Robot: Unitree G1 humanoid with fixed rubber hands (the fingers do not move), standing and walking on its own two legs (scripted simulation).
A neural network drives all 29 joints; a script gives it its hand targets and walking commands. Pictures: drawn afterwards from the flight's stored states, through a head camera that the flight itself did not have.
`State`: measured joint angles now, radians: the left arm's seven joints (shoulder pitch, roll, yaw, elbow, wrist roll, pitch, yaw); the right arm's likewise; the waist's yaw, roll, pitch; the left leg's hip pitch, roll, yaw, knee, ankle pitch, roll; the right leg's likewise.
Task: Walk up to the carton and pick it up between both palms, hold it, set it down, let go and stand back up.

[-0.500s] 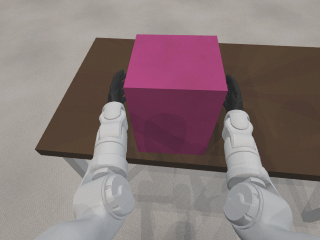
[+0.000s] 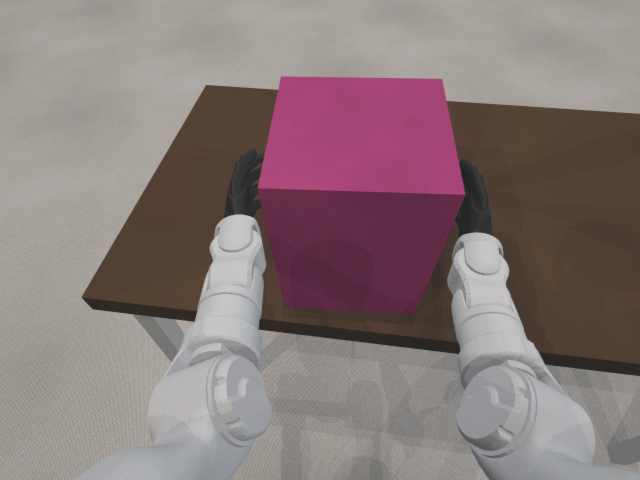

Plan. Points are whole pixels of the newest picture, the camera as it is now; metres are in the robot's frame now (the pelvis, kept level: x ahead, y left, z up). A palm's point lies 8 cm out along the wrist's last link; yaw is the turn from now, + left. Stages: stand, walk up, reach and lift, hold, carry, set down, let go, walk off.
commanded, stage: reach and lift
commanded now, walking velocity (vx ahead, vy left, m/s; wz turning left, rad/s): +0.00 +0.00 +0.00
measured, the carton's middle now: (354, 206) +0.47 +0.02 +0.07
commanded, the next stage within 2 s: none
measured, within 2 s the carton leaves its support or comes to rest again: neither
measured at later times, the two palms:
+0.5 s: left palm (226, 216) +0.38 +0.17 +0.13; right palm (481, 221) +0.39 -0.12 +0.14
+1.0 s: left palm (209, 201) +0.37 +0.18 +0.17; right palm (482, 218) +0.37 -0.11 +0.16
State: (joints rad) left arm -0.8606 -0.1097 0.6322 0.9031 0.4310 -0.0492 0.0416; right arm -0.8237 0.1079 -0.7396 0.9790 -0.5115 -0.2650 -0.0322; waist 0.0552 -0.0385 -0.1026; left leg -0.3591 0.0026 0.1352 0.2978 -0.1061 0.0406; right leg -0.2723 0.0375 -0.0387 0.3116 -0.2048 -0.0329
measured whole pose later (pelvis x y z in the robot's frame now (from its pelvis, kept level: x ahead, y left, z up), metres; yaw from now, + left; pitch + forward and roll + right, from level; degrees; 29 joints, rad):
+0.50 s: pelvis -0.03 +0.00 +0.00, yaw +0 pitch +5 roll +0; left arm -0.87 -0.06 0.55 0.93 0.39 0.05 0.07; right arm -0.87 0.07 -0.71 1.08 -0.41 -0.23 -0.04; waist 0.03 -0.08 -0.11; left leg -0.30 0.00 0.13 0.27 -0.07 0.05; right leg -0.21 0.04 -0.05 0.29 -0.17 -0.04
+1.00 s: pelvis -0.03 +0.01 +0.00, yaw +1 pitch -1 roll -1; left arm -0.86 -0.06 0.43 0.74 0.34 0.30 0.10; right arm -0.88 0.04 -0.60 1.10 -0.26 -0.10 -0.05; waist 0.01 -0.09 -0.07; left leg -0.19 -0.01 0.12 0.27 -0.07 0.06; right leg -0.08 0.03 -0.06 0.25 -0.16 -0.03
